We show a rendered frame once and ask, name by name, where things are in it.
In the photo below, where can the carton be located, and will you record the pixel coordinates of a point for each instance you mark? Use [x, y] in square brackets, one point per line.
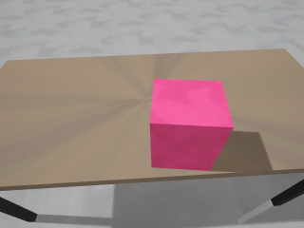
[190, 122]

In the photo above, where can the table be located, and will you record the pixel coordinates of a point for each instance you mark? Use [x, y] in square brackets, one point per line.
[83, 121]

